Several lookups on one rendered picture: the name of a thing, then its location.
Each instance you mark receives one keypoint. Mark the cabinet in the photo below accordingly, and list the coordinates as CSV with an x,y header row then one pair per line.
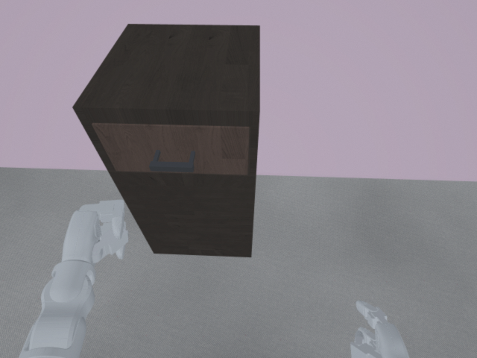
x,y
182,75

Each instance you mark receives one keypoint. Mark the left robot forearm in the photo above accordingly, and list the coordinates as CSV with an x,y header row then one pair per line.
x,y
66,300

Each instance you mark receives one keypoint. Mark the handle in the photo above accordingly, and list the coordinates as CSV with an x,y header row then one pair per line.
x,y
158,166

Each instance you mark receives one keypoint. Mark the left robot hand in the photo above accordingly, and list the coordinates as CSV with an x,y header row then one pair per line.
x,y
84,231

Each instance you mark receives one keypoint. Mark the right robot hand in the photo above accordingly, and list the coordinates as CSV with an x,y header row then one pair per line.
x,y
385,343

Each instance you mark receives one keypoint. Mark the drawer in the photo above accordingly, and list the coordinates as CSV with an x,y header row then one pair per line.
x,y
219,150

